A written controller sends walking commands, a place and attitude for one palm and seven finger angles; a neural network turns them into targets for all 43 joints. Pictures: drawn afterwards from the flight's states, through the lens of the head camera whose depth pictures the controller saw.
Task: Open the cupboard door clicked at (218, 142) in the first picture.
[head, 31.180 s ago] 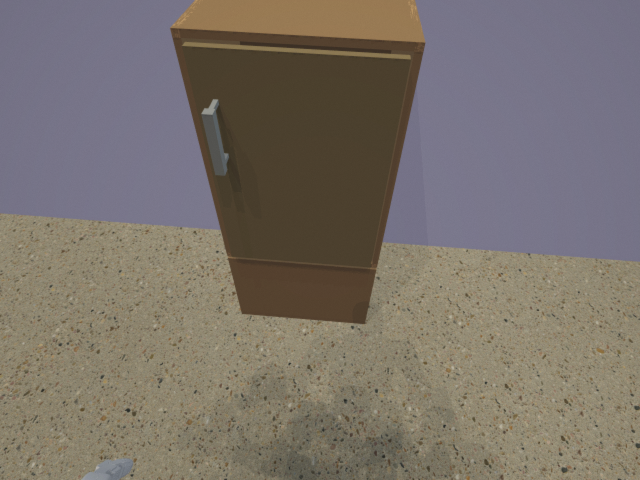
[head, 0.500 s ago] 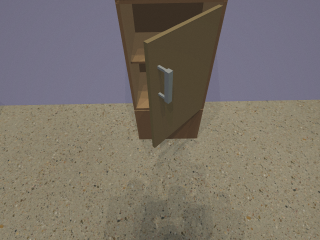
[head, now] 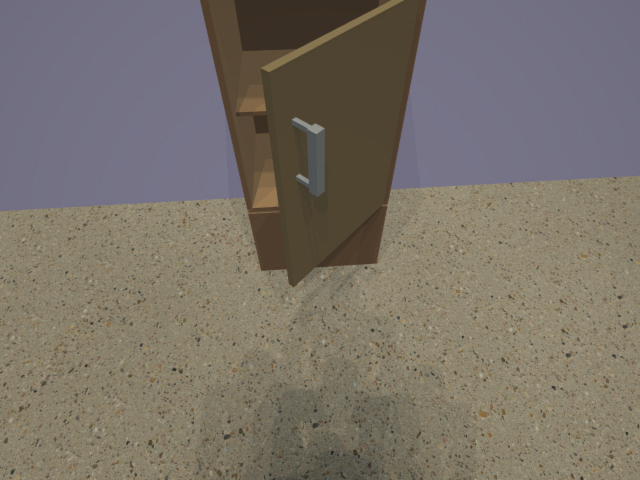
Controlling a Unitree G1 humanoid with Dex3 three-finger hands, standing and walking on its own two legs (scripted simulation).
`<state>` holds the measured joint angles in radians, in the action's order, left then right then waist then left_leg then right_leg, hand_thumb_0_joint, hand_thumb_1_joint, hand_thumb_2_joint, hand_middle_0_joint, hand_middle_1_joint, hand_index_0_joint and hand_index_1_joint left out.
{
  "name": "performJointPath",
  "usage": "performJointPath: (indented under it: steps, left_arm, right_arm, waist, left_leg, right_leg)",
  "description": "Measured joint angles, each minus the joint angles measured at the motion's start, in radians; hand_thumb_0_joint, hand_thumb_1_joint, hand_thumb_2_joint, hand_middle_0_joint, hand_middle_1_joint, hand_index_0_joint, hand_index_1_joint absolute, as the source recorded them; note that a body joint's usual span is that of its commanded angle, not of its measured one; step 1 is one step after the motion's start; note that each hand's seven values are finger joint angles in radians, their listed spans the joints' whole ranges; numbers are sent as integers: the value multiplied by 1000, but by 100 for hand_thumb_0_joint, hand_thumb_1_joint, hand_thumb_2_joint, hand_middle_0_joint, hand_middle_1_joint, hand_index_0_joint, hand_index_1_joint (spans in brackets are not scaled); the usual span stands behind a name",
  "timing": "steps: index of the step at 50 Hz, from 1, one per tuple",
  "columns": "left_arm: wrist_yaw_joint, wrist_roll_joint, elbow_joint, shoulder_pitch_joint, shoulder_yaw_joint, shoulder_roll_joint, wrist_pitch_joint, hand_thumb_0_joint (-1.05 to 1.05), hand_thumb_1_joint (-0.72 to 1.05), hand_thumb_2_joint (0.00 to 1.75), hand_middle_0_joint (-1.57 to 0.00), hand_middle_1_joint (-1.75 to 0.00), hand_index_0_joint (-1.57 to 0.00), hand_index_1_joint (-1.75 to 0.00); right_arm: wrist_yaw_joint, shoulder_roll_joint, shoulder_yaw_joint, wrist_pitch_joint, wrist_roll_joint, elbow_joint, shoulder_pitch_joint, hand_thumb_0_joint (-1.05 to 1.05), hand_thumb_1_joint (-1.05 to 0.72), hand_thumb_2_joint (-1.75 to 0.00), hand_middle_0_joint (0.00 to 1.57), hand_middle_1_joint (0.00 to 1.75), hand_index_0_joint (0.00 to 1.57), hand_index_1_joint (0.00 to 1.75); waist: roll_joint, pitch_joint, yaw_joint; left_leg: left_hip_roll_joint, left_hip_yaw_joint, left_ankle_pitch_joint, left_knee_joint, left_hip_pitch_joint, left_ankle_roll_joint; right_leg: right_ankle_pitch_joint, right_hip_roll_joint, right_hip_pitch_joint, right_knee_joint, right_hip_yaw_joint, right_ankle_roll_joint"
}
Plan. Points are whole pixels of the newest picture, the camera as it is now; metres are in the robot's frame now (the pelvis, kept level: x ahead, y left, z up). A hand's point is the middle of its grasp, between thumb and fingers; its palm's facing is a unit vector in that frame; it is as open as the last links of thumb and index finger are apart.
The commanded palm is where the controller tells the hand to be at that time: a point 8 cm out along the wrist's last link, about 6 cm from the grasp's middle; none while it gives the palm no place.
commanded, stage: walk to a spot facing it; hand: left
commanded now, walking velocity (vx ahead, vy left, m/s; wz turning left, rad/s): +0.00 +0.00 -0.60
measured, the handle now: (308, 157) +0.63 +0.06 +0.02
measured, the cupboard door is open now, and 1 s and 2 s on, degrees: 44 44 44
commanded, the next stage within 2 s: none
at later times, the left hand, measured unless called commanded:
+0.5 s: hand out of the picture +0.11 +0.15 -0.15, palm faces -0.22 -0.92 -0.32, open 7.4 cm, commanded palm none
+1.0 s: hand (230, 445) +0.19 +0.15 -0.17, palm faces -0.49 -0.85 -0.21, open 7.4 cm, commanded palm none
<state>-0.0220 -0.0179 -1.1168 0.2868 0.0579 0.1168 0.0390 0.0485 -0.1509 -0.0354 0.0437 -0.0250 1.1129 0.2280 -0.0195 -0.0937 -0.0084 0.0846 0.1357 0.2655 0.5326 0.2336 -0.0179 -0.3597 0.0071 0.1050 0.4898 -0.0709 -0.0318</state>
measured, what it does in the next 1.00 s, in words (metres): steps on the spot, turning right: left foot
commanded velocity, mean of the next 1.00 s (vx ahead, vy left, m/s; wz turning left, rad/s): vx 0.00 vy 0.00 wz -0.60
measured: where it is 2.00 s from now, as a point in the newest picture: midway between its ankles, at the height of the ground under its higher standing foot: outside the picture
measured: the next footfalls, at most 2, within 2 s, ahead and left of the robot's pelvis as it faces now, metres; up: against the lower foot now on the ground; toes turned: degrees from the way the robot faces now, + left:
left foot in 0.82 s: +0.10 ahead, +0.09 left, +0.00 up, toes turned -27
right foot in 1.20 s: -0.05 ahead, -0.13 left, +0.00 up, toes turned -46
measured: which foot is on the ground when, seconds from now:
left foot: down 0.00-0.32, up 0.34-0.80, down 0.82-1.00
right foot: down 0.00-0.82, up 0.84-1.00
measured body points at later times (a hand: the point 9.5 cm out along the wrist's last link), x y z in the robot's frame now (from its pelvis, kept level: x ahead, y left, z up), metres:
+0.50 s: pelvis -0.02 -0.03 +0.00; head +0.03 -0.09 +0.44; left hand +0.12 +0.20 -0.13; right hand +0.01 -0.30 -0.16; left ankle +0.00 +0.12 -0.66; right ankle -0.04 -0.11 -0.73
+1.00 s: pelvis +0.02 +0.00 +0.01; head +0.09 -0.01 +0.45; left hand +0.22 +0.20 -0.15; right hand -0.04 -0.25 -0.12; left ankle +0.06 +0.10 -0.73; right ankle -0.09 -0.10 -0.65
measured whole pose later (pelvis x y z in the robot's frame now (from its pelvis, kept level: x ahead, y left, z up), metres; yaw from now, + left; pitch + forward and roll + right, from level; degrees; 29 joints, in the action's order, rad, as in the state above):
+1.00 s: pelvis +0.02 +0.00 +0.01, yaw -33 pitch +1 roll -2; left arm 0.04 -0.02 -0.90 0.17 0.10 0.27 0.07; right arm 0.04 -0.19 -0.01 0.02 -0.03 0.86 0.17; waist 0.03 -0.13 0.03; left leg 0.07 0.09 0.29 0.50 0.23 0.01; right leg -0.44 0.01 0.51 1.13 0.02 0.06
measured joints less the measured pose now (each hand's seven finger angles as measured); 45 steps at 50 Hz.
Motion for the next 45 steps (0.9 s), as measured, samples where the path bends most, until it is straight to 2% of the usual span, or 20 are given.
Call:
performJointPath:
  steps: [6, 9, 11, 14, 16, 17, 19, 20, 22, 25, 30, 36, 38, 40, 41, 42, 43, 45]
  left_arm:
    - [14, -2, 43, -37, 26, 44, 19, 0, 91, 90, -20, -30, -20, -30]
    - [24, -4, 74, -77, 35, 65, 31, 1, 91, 90, -20, -30, -20, -30]
    - [33, -7, 94, -106, 40, 75, 33, 1, 91, 90, -20, -30, -20, -30]
    - [42, -6, 132, -137, 42, 84, 24, 1, 91, 90, -20, -30, -20, -30]
    - [45, -6, 159, -144, 41, 93, 11, 1, 91, 90, -20, -30, -20, -30]
    - [43, -9, 171, -142, 41, 102, 0, 0, 91, 90, -20, -30, -20, -30]
    - [31, -10, 178, -150, 36, 97, -14, 0, 91, 90, -20, -30, -20, -30]
    - [25, -8, 182, -148, 33, 92, -16, 0, 91, 90, -20, -30, -20, -30]
    - [14, -7, 187, -136, 28, 83, -16, 0, 91, 90, -20, -30, -20, -30]
    - [6, -6, 185, -113, 20, 76, -12, 0, 91, 90, -20, -30, -20, -30]
    - [12, -6, 184, -81, 9, 59, -9, 0, 91, 90, -20, -30, -20, -30]
    - [19, -10, 192, -65, 13, 60, -6, 0, 91, 90, -21, -30, -20, -30]
    - [19, -11, 193, -62, 17, 68, -2, 0, 91, 90, -21, -30, -20, -30]
    - [20, -7, 193, -58, 21, 79, 6, 1, 91, 90, -21, -30, -20, -30]
    - [21, -3, 195, -51, 22, 83, 10, 1, 91, 90, -21, -30, -20, -30]
    - [24, 1, 190, -60, 24, 93, 15, 1, 91, 90, -21, -30, -20, -30]
    - [27, 1, 188, -72, 26, 104, 21, 1, 91, 90, -21, -30, -20, -30]
    - [37, -6, 191, -86, 35, 124, 26, 1, 91, 90, -20, -30, -20, -30]
  right_arm:
    - [4, -16, -15, -6, -3, -54, -16, 0, -91, -90, 20, 30, 20, 30]
    - [3, -30, -16, -19, -10, -87, -27, 0, -90, -90, 20, 30, 20, 30]
    - [-1, -42, -15, -23, -14, -103, -30, 0, -90, -90, 20, 30, 20, 30]
    - [-11, -61, -17, -16, -18, -116, -32, 0, -90, -90, 20, 30, 20, 30]
    - [-17, -70, -18, -7, -15, -123, -30, 0, -90, -90, 21, 30, 20, 30]
    - [-21, -72, -20, 1, -11, -127, -29, 0, -90, -90, 21, 30, 20, 30]
    - [-27, -87, -26, 21, -2, -131, -52, 0, -90, -90, 21, 30, 20, 30]
    - [-29, -94, -29, 28, 0, -134, -66, 1, -90, -90, 21, 30, 20, 30]
    - [-30, -99, -32, 33, 3, -147, -98, 1, -90, -90, 20, 30, 20, 30]
    - [-30, -93, -30, 26, 6, -178, -135, 1, -90, -90, 20, 30, 20, 30]
    - [-27, -86, -27, 19, 12, -218, -172, 1, -90, -90, 20, 30, 20, 30]
    - [-21, -72, -21, 11, 19, -240, -193, 1, -90, -90, 20, 30, 20, 30]
    - [-19, -65, -16, 4, 22, -247, -193, 1, -90, -90, 20, 30, 20, 30]
    - [-17, -59, -9, -9, 24, -254, -183, 1, -90, -90, 20, 30, 20, 30]
    - [-16, -62, -4, -19, 22, -262, -170, 1, -90, -90, 20, 30, 20, 30]
    - [-14, -58, -3, -28, 18, -262, -160, 0, -90, -90, 20, 30, 20, 30]
    - [-12, -53, 2, -29, 12, -263, -150, 0, -90, -90, 20, 30, 20, 30]
    - [-11, -43, 16, -26, 1, -262, -124, 0, -90, -90, 20, 30, 20, 30]
  waist:
    - [22, -9, 5]
    - [15, -25, 11]
    - [0, -34, 8]
    - [-28, -34, 7]
    - [-39, -25, 10]
    - [-34, -16, 14]
    - [-53, -27, 15]
    - [-58, -33, 15]
    - [-53, -40, 16]
    - [-27, -40, 16]
    - [-2, -27, 24]
    - [28, -24, 45]
    - [42, -22, 49]
    - [51, -16, 45]
    - [42, -4, 39]
    - [49, -6, 35]
    - [59, -14, 38]
    - [69, -24, 43]
  left_leg:
    - [12, 60, 23, 36, 26, 10]
    - [25, 103, 21, 37, 32, 16]
    - [35, 123, 11, 24, 28, 11]
    - [58, 149, 7, 24, 26, -4]
    - [79, 160, 28, 68, 39, -22]
    - [83, 157, 69, 118, 62, -26]
    - [63, 54, 212, 303, 130, -26]
    - [43, 7, 232, 396, 164, -24]
    - [10, -46, 216, 523, 215, -29]
    - [-19, -82, 173, 575, 251, -39]
    - [-44, -122, 151, 501, 243, -46]
    - [-70, -145, 174, 355, 194, -37]
    - [-80, -149, 163, 272, 162, -32]
    - [-84, -147, 91, 128, 103, -24]
    - [-72, -152, 43, 40, 70, -1]
    - [-73, -146, 28, 36, 69, 26]
    - [-72, -133, 35, 49, 67, 36]
    - [-59, -105, 45, 37, 46, 36]
  right_leg:
    - [-20, -1, 81, 93, 56, 8]
    - [-132, -9, 193, 313, 50, 13]
    - [-154, -18, 246, 405, 42, 17]
    - [-128, -36, 261, 366, 22, 22]
    - [-33, -43, 223, 234, 13, 23]
    - [-5, -43, 208, 181, 20, 1]
    - [-18, -19, 219, 209, 25, -22]
    - [-16, -9, 213, 202, 30, -27]
    - [10, 8, 199, 160, 55, -30]
    - [57, 27, 177, 90, 98, -35]
    - [96, 56, 154, 24, 154, -37]
    - [104, 82, 155, 15, 207, -25]
    - [101, 89, 164, 24, 226, -16]
    - [88, 99, 180, 50, 243, -2]
    - [75, 114, 198, 77, 245, 6]
    - [-1, 112, 225, 144, 237, 15]
    - [-82, 103, 259, 242, 216, 27]
    - [-138, 80, 329, 444, 165, 53]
